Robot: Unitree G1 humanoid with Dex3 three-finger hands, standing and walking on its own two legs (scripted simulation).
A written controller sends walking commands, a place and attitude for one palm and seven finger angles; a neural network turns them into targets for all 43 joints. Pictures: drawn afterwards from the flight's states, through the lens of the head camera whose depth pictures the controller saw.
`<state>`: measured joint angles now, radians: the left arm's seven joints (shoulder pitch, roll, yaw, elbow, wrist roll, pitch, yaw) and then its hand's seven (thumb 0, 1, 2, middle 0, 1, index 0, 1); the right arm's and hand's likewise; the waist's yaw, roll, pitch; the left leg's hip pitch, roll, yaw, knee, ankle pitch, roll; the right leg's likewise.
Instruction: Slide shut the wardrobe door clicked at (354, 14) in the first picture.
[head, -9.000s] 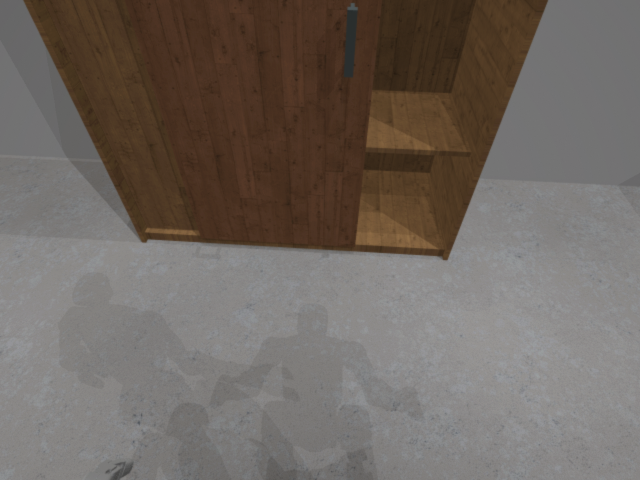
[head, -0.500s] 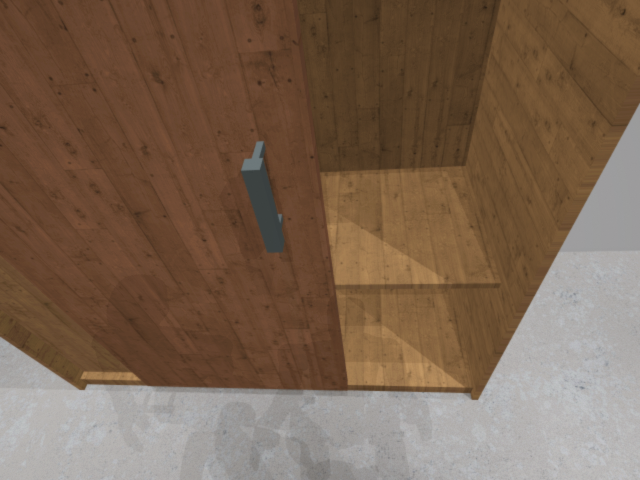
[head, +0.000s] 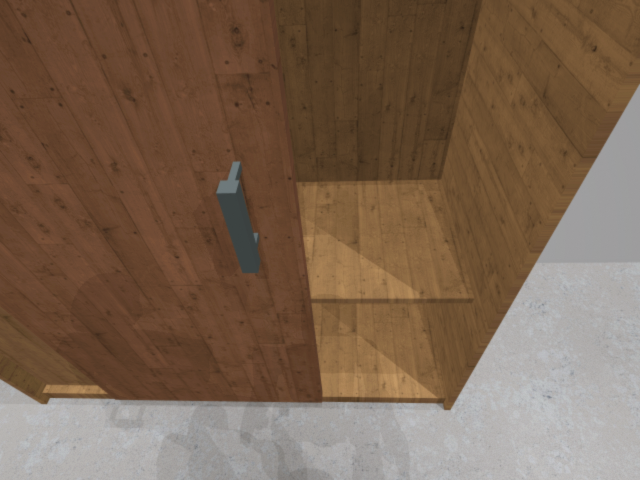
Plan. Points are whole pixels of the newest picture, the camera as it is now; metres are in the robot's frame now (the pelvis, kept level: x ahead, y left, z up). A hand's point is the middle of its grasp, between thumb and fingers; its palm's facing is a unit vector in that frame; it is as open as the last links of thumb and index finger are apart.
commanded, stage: come to a stop and stand still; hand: left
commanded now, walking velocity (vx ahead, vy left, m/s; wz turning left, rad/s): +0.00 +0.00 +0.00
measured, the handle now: (243, 219) +0.44 +0.13 +0.10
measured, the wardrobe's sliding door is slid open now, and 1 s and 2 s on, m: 0.37 0.37 0.37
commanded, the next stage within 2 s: look again from close up in 0.44 s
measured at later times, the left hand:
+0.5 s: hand out of the picture +0.00 +0.14 -0.17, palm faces +0.03 -0.98 -0.20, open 7.3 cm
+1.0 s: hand out of the picture +0.00 +0.14 -0.17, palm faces +0.04 -0.98 -0.20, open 7.3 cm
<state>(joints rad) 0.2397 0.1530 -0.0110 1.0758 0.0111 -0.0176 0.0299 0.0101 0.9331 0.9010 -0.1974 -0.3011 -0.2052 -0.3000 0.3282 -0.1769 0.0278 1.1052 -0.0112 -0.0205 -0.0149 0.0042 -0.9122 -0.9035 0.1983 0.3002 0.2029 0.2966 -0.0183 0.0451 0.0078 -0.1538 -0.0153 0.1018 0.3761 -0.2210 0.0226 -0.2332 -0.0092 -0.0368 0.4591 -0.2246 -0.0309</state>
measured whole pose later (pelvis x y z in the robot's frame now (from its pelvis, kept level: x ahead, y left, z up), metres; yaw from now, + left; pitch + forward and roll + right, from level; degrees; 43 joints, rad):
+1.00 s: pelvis +0.01 -0.03 +0.00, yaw +1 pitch -1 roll +1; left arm 0.31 0.13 -0.02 1.12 0.01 -0.02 0.03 0.01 0.91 0.90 -0.20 -0.30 -0.20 -0.30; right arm 0.33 -0.15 0.03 1.15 -0.01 -0.02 -0.03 0.00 -0.91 -0.90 0.20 0.30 0.20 0.30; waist 0.00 0.02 0.01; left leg -0.11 0.04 0.07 0.36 -0.23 -0.02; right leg -0.16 0.05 -0.07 0.39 -0.22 -0.07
